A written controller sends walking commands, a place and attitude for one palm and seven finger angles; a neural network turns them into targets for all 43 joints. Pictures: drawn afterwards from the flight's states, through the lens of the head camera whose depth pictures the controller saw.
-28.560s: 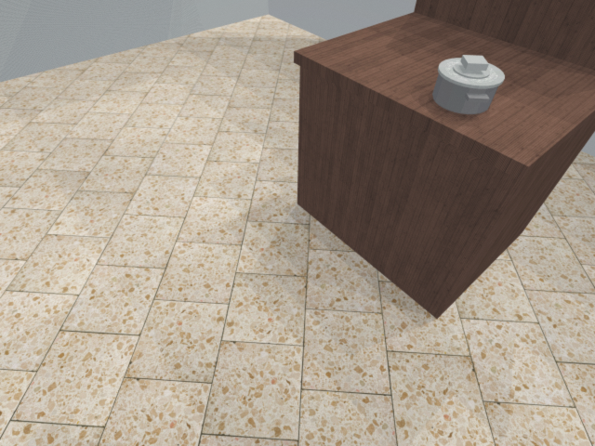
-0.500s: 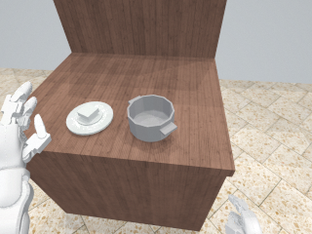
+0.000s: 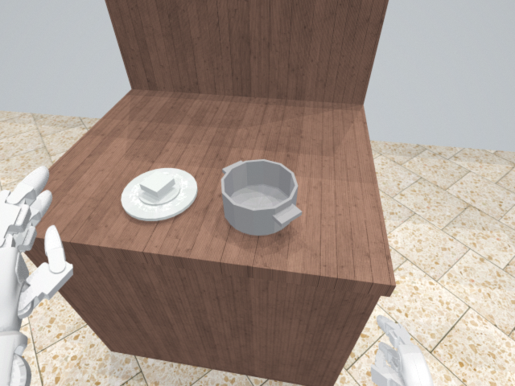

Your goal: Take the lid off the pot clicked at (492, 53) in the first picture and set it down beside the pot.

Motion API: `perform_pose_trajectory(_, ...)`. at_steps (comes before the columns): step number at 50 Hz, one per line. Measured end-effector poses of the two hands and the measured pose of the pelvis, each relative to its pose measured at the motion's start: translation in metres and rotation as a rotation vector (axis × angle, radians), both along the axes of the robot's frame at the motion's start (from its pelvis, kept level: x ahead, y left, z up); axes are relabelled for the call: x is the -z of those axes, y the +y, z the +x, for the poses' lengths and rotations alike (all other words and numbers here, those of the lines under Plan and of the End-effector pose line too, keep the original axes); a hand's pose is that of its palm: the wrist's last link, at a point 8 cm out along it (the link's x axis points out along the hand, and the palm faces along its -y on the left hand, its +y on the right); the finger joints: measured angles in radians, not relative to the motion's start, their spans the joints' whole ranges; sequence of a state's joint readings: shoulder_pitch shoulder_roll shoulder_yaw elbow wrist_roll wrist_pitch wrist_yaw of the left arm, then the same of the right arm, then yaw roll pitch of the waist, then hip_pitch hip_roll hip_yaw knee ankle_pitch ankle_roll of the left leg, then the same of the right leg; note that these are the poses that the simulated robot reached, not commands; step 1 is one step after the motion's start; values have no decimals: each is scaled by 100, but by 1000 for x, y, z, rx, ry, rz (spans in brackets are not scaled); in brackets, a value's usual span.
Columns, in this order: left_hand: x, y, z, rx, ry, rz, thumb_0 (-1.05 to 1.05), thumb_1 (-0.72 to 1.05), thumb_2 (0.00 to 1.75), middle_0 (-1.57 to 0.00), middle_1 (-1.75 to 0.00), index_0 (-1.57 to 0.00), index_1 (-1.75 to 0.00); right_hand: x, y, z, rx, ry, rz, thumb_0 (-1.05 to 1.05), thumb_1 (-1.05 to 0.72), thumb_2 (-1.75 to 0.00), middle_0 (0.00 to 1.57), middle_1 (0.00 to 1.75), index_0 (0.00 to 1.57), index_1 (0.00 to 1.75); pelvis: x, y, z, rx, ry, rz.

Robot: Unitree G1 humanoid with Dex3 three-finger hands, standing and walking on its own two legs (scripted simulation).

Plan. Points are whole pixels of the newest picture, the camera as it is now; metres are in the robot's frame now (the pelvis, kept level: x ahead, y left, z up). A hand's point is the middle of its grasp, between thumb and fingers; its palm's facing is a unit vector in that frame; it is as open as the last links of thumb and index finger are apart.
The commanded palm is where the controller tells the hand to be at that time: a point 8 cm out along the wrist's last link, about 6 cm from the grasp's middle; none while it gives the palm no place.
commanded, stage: draw the hand back to the body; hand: left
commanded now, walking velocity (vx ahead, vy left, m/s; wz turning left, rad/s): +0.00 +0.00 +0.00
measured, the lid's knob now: (157, 183) +0.50 +0.30 +0.02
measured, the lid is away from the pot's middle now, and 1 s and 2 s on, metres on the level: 0.23 0.23 0.23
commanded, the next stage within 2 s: step back with the hand held close in 0.04 s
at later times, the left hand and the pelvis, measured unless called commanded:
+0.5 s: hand (62, 279) +0.18 +0.26 +0.16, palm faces +0.25 -0.83 -0.49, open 7.4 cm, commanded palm +0.11 +0.31 +0.20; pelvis -0.02 +0.03 -0.01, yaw -1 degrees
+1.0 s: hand out of the picture +0.08 +0.29 +0.18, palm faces +0.37 -0.82 -0.44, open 7.4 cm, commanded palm +0.02 +0.33 +0.20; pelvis -0.10 +0.05 -0.02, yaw +1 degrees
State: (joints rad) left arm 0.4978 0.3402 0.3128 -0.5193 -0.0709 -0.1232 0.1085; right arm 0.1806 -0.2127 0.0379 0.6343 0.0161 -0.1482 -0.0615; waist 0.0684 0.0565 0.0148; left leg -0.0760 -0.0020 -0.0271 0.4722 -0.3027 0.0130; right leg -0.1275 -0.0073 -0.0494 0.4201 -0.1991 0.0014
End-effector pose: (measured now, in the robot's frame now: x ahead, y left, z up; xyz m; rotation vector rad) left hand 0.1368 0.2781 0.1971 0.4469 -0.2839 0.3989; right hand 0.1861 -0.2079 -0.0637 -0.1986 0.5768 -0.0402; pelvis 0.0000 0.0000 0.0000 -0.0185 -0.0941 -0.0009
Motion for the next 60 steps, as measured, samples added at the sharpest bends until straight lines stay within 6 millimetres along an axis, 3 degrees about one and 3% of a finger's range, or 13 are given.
perform_pose_trajectory(9,1,3,6,-2,-3,-6,2,89,90,-21,-30,-21,-30,-1,4,2,-1,0,2,1,-90,-90,20,30,21,30,1,2,2,3,4,0)
perform_pose_trajectory(14,-10,19,14,6,-71,84,2,89,90,-21,-30,-21,-30,-1,0,-7,4,71,-39,1,-90,-90,21,30,21,30,1,2,-4,-3,41,-12)
perform_pose_trajectory(21,17,19,18,120,53,71,2,89,90,-20,-30,-20,-30,-1,-8,-30,80,139,-89,1,-90,-90,21,30,21,30,3,21,-14,8,81,-6)
perform_pose_trajectory(25,16,22,7,172,81,126,2,89,90,-21,-30,-21,-30,-3,-4,-42,112,143,-93,1,-90,-90,20,30,21,30,6,28,-20,10,88,1)
perform_pose_trajectory(33,-12,29,-20,105,-66,188,2,89,90,-21,-30,-21,-31,5,16,-55,82,103,-40,1,-90,-90,20,30,21,30,11,29,-33,20,90,7)
perform_pose_trajectory(39,2,26,-33,107,-62,109,1,89,90,-21,-30,-21,-30,13,20,-76,69,125,-16,1,-90,-90,21,30,21,30,13,28,-61,-5,85,-34)
perform_pose_trajectory(45,25,36,-67,157,-11,65,1,89,90,-21,-30,-21,-31,5,12,-111,132,140,-95,1,-90,-90,21,30,21,30,20,39,-83,-27,75,-38)
perform_pose_trajectory(48,19,48,-86,135,-30,104,2,89,90,-21,-30,-21,-31,-1,15,-123,135,118,-129,1,-90,-90,21,30,21,30,19,46,-93,-14,73,-44)
perform_pose_trajectory(54,-13,64,-109,68,-164,129,2,89,90,-21,-30,-21,-31,-7,36,-142,86,86,-99,1,-90,-90,20,30,20,30,10,53,-119,3,101,-71)
perform_pose_trajectory(60,0,52,-120,133,-133,89,1,89,90,-20,-30,-20,-30,-2,50,-165,54,48,-45,1,-90,-90,21,30,21,30,15,51,-157,36,120,-59)
